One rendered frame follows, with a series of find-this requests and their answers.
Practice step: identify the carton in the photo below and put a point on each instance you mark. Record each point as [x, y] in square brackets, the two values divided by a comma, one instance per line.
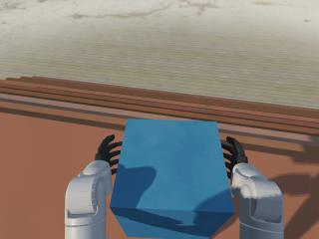
[171, 180]

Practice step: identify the right robot forearm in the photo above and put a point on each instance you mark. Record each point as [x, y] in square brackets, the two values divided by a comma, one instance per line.
[261, 204]

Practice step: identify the right robot hand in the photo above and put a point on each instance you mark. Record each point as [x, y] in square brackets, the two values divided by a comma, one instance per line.
[238, 154]

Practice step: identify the left robot forearm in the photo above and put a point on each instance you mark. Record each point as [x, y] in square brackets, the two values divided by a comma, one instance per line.
[86, 202]

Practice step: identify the left robot hand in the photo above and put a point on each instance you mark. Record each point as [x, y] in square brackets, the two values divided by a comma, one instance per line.
[105, 154]

